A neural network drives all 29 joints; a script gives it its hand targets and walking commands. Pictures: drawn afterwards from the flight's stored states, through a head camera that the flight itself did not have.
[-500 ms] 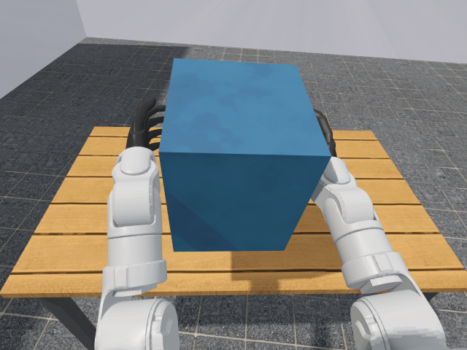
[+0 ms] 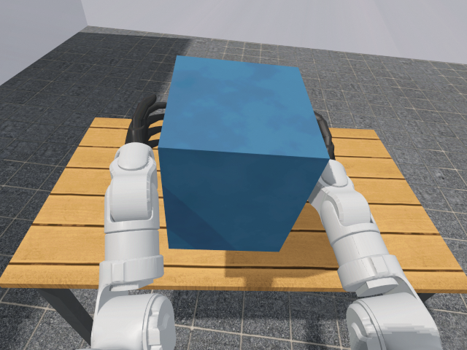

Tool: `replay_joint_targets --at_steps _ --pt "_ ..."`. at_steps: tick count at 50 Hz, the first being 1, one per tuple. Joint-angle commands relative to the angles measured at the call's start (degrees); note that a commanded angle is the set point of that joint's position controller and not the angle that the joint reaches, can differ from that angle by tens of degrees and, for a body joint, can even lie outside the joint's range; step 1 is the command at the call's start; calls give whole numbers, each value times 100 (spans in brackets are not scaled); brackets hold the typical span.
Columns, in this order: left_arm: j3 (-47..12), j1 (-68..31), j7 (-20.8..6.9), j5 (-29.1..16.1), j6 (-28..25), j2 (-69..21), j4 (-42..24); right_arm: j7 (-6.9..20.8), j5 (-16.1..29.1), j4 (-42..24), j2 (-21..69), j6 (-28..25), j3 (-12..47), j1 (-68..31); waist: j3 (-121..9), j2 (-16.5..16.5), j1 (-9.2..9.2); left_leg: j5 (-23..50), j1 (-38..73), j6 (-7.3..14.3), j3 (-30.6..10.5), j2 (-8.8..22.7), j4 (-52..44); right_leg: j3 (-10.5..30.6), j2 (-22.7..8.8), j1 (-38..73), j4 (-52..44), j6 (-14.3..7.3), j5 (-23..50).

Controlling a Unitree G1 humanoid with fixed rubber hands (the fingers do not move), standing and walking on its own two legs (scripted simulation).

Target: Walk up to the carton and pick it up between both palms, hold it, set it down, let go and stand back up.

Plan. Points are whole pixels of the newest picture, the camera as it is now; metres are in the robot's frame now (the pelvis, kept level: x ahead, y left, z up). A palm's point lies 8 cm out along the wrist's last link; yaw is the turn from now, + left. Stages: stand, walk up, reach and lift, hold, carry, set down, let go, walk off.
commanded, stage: hold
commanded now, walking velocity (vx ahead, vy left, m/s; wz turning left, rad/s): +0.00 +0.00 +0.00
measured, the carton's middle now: (231, 160) +0.38 +0.01 +0.15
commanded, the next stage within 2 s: none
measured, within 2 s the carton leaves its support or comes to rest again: neither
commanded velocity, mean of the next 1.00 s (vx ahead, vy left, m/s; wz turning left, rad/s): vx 0.00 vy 0.00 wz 0.00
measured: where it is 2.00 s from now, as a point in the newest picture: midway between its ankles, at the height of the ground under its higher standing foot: outside the picture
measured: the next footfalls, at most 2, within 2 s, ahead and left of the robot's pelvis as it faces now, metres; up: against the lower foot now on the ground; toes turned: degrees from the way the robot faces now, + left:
none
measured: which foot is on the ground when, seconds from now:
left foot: down 0.00-1.00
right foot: down 0.00-1.00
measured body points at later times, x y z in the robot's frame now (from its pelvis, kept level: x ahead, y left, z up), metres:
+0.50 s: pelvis +0.01 +0.00 +0.00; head -0.02 +0.03 +0.45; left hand +0.38 +0.15 +0.19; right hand +0.37 -0.14 +0.17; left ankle +0.04 +0.13 -0.75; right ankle +0.01 -0.12 -0.75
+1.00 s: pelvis +0.00 +0.00 +0.00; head -0.04 +0.04 +0.45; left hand +0.37 +0.16 +0.19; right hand +0.37 -0.14 +0.17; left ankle +0.04 +0.13 -0.75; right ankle +0.01 -0.12 -0.75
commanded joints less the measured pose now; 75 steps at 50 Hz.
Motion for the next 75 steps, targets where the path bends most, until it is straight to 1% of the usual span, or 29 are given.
replay_joint_targets --at_steps 1,3,4,5,7,11,12,13,19,20,22,26,30,32,34,35,38,39,43,53,55,58,59,62,63,64,66,69,75 --pt "-3060 -2965 -650 -893 -325 -3316 -735 599 471 -2568 3008 -605 2425 -4919 -2789 835 -162 1694 1102 -83 342 -433 -21 -111 449 331 -147 212 1177" --pt "-2874 -3025 -635 -928 -352 -3158 -575 643 437 -2477 2981 -558 2371 -4962 -2944 689 -47 1378 1094 -29 294 -366 -80 -80 434 320 -140 193 991" --pt "-3067 -3027 -602 -990 -351 -3234 -645 637 457 -2591 2896 -569 2256 -5020 -2958 865 -143 1551 1165 -127 253 -343 -66 -134 481 195 -122 153 944" --pt "-3013 -3134 -570 -1028 -391 -3234 -665 644 448 -2610 2958 -537 2410 -5095 -2864 594 -89 1413 1001 -37 269 -381 -66 -119 459 234 -132 176 911" --pt "-2989 -3121 -590 -943 -369 -3211 -840 647 438 -2455 2939 -570 2354 -4698 -2810 840 -146 1612 1161 -73 317 -403 -49 -130 433 205 -168 130 1051" --pt "-2404 -2883 -667 -594 -187 -2881 -266 687 317 -1983 2728 -422 2171 -4764 -1969 486 24 890 665 97 431 -422 -314 -87 378 228 -311 161 581" --pt "-2623 -2915 -688 -640 -207 -3045 -588 666 374 -1974 2841 -446 2178 -4594 -2115 606 -76 1070 860 1 405 -406 -275 -121 410 306 -213 159 710" --pt "-2484 -3021 -694 -620 -197 -2860 -248 657 263 -1930 2809 -429 2036 -4767 -1845 575 -21 651 612 67 430 -425 -364 -92 357 152 -285 147 398" --pt "-3191 -2900 -611 -969 -343 -3256 -1381 570 690 -3017 3146 -619 2754 -4843 -3227 850 -78 2711 1477 -163 266 -425 256 -134 475 491 -17 237 1964" --pt "-3301 -2970 -587 -1044 -337 -3189 -1209 548 729 -3296 2992 -632 2751 -5106 -3385 883 -68 2554 1429 -168 264 -451 289 -92 490 471 -24 221 1956" --pt "-3136 -2731 -624 -957 -297 -3009 -1201 478 520 -2818 2883 -510 2622 -4544 -2817 777 -201 2321 1313 -102 266 -461 210 -97 393 418 -48 286 2139" --pt "-2630 -2463 -786 -661 -101 -2724 -886 484 416 -2418 2815 -317 2490 -4162 -2045 515 -117 1291 958 38 486 -531 -121 -60 302 523 -186 305 1591" --pt "-2770 -2771 -828 -770 -161 -2860 -1025 485 457 -2347 2847 -337 2399 -4232 -2061 666 -189 1717 903 -91 410 -492 -80 -111 365 465 -109 251 1667" --pt "-2814 -2930 -819 -840 -195 -2919 -1099 487 527 -2741 2923 -404 2569 -4560 -2413 707 -99 1904 1057 -77 409 -488 1 -105 380 459 -144 249 1680" --pt "-3112 -2985 -785 -1101 -237 -3096 -1245 500 575 -3170 2955 -532 2546 -4889 -2924 705 -193 1938 1151 -88 325 -439 73 -135 427 478 -106 207 1549" --pt "-2980 -3074 -729 -959 -237 -3095 -1114 541 477 -2953 2938 -511 2466 -4827 -2852 848 -118 1859 1210 -83 378 -432 8 -147 432 418 -133 145 1358" --pt "-2936 -2856 -716 -940 -205 -2906 -762 529 422 -3076 2918 -518 2489 -4998 -2644 621 -17 1377 915 10 363 -511 -55 -75 387 415 -170 205 1299" --pt "-2826 -2795 -745 -800 -199 -2892 -576 523 287 -2622 2797 -482 2337 -4831 -2363 587 -153 1359 930 -13 364 -467 -136 -183 406 301 -199 183 1055" --pt "-2522 -3025 -771 -688 -185 -2967 -409 630 246 -1948 2871 -368 2080 -4628 -2011 587 -90 490 570 63 449 -424 -405 -128 356 211 -282 156 265" --pt "-2724 -3075 -705 -743 -286 -3213 -498 683 324 -2212 2903 -605 2115 -4961 -2491 897 -119 1376 977 -33 413 -411 -152 -189 393 294 -183 106 869" --pt "-2655 -3313 -669 -816 -319 -3122 -194 724 241 -2116 2862 -615 1968 -5320 -2312 702 -69 676 792 -12 346 -335 -364 -210 428 4 -312 116 104" --pt "-2778 -3262 -642 -856 -376 -3127 -419 732 237 -2302 2935 -665 2131 -5120 -2488 569 -96 894 745 54 414 -423 -273 -195 370 173 -213 178 574" --pt "-3073 -3080 -618 -992 -401 -3261 -741 702 272 -2497 3032 -698 2263 -4918 -2955 820 -135 1356 1061 -62 345 -412 -71 -170 397 230 -117 181 969" --pt "-3292 -3092 -536 -1080 -441 -3305 -1084 658 443 -2671 3114 -650 2449 -4783 -3174 908 -146 1950 1314 -98 316 -415 113 -139 422 261 -52 166 1462" --pt "-2948 -3105 -561 -863 -390 -3146 -711 647 386 -2203 2882 -518 2304 -4639 -2647 846 -154 1554 1109 -81 353 -407 -33 -150 424 204 -173 176 1031" --pt "-2873 -2906 -614 -889 -338 -3105 -636 616 375 -2530 3071 -547 2342 -4806 -2819 708 -88 1403 997 6 368 -444 -48 -111 370 377 -128 195 1159" --pt "-2703 -2812 -652 -728 -223 -2898 -319 660 248 -2165 2719 -482 2120 -4697 -2279 579 -146 672 798 113 391 -431 -265 -116 331 229 -258 186 583" --pt "-2424 -2844 -746 -655 -191 -2813 -366 643 188 -1849 2781 -412 1969 -4590 -1969 434 -99 510 737 127 407 -421 -407 -87 304 238 -304 252 485" --pt "-2925 -2911 -654 -927 -281 -3068 -752 589 505 -2680 2999 -605 2454 -5033 -2616 728 -42 1734 935 -44 316 -412 0 -128 396 336 -80 249 1467"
